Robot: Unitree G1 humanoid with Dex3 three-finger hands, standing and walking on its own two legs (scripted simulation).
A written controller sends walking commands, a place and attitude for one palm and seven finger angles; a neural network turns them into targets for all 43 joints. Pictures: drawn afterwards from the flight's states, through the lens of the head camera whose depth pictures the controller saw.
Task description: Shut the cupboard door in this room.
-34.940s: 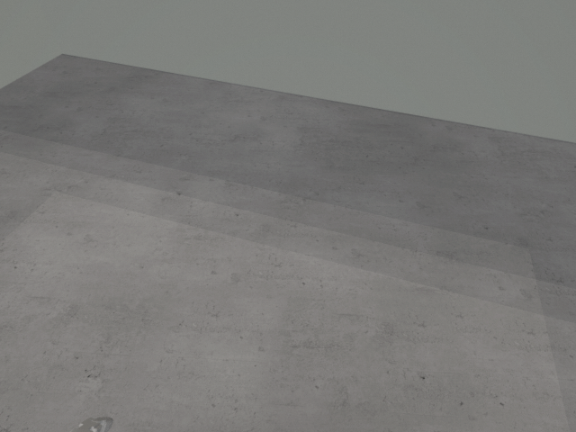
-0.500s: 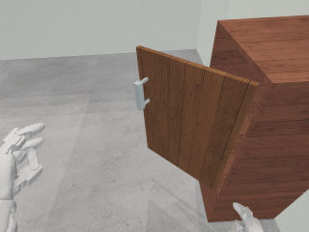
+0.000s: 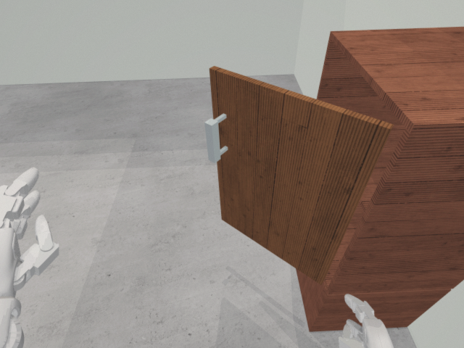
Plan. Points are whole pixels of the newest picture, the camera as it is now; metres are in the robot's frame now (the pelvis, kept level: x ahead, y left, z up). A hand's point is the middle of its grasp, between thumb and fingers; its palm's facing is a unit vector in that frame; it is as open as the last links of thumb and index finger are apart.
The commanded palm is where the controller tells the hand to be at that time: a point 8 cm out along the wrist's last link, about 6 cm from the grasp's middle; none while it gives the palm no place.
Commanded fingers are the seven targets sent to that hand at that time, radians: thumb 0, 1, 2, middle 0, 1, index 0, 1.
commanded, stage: step back with the hand held close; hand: left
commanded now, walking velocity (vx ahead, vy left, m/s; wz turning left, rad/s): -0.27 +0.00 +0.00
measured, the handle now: (218, 137) +0.61 +0.12 +0.03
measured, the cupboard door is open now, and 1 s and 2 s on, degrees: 49 49 49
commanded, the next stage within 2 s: stop stepping back and stand still in 1.34 s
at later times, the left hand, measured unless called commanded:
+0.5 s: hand (33, 263) +0.17 +0.28 +0.15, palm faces +0.37 -0.79 -0.49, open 7.4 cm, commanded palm +0.11 +0.32 +0.17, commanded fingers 0.00 0.90 0.90 -0.20 -0.30 -0.20 -0.30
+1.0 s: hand out of the picture +0.08 +0.28 +0.16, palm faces +0.47 -0.78 -0.42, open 7.4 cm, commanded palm +0.02 +0.32 +0.17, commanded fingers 0.00 0.90 0.90 -0.20 -0.30 -0.20 -0.30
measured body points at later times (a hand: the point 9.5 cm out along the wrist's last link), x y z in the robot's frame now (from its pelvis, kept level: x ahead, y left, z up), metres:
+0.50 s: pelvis -0.04 +0.02 -0.01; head -0.04 +0.02 +0.44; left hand +0.14 +0.32 +0.18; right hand +0.13 -0.23 -0.08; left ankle +0.00 +0.08 -0.74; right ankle -0.02 -0.12 -0.74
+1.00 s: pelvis -0.12 +0.02 -0.03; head -0.11 +0.04 +0.42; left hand +0.05 +0.32 +0.18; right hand +0.04 -0.23 -0.10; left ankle -0.01 +0.09 -0.74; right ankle -0.02 -0.12 -0.74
